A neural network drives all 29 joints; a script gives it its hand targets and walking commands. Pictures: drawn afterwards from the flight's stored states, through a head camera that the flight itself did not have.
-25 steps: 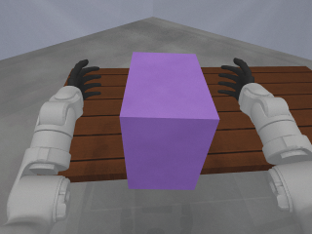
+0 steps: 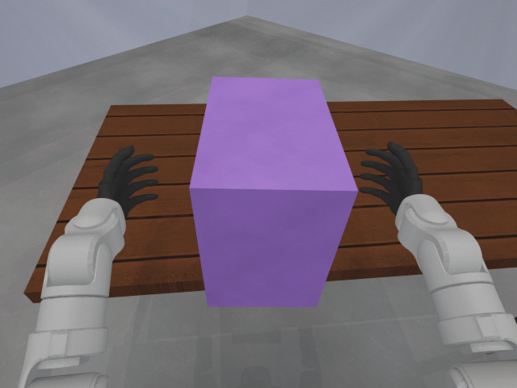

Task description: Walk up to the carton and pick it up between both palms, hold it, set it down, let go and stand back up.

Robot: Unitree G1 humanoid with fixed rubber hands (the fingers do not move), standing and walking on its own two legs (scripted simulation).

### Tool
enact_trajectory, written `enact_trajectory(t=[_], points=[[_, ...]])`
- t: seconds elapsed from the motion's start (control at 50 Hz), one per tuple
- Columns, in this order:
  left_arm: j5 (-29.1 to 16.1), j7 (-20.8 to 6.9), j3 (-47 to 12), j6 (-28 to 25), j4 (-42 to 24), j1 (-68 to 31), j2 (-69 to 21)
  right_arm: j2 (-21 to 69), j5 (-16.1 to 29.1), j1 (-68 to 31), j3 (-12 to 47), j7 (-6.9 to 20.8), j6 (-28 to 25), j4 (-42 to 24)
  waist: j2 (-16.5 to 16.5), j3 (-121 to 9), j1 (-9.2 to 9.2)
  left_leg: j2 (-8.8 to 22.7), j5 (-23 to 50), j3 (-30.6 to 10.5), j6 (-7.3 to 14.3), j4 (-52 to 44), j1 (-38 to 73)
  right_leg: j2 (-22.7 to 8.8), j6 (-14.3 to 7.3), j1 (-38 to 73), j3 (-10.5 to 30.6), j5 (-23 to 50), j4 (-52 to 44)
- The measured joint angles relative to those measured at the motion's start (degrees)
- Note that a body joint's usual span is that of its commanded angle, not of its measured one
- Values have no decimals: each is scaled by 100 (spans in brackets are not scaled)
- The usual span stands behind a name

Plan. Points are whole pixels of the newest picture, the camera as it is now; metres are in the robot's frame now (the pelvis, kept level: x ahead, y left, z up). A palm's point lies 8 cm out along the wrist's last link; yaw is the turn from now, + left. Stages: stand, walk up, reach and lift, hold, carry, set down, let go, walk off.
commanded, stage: set down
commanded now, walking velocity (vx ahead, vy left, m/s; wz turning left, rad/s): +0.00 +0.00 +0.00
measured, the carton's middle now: (264, 190) +0.45 +0.00 +0.09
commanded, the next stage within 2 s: none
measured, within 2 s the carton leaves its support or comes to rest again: neither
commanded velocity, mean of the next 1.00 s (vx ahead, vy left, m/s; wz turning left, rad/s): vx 0.00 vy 0.00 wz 0.00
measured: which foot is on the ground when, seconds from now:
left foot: down 0.00-1.00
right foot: down 0.00-1.00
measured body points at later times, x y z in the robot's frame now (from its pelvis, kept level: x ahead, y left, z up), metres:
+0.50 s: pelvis +0.01 +0.00 +0.00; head +0.00 +0.02 +0.45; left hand +0.32 +0.22 +0.11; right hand +0.32 -0.19 +0.12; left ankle +0.02 +0.11 -0.75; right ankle -0.01 -0.11 -0.75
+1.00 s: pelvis +0.00 +0.00 +0.00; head +0.00 +0.02 +0.45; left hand +0.23 +0.22 +0.03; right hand +0.23 -0.21 +0.04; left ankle +0.02 +0.11 -0.75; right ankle -0.01 -0.11 -0.75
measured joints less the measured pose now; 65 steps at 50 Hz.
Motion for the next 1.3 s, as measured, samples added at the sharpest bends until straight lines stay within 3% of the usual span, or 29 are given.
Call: enact_trajectory(t=[0.26, 0.58, 1.0, 1.3], points=[[-42, -113, 4, 118, -1042, 949, -36, 9, 46, 1077, 68, -39, 56, -1157, 20, 76, 51, 2, -80, 66, 4, -5, 175, -1, 15, 170, 78, -28, -51], [-45, -184, -118, -526, -1599, 2391, -197, 205, -131, 2751, 241, -20, -473, -2176, 28, 198, 184, 30, -40, 125, -18, -105, 331, 25, 0, 292, 149, 31, -135], [-184, 193, -859, -2168, -1385, 4194, -232, 635, -807, 4744, 158, 336, -1811, -2261, 31, 230, 396, 52, -99, 143, -50, 74, 196, 44, -26, 46, 159, -136, 261], [-35, 235, -974, -2139, -1531, 4918, -264, 723, -959, 5449, 348, 435, -1858, -2324, -8, 188, 448, 38, -166, 174, -57, -28, 402, 31, -23, 237, 198, -196, 167]])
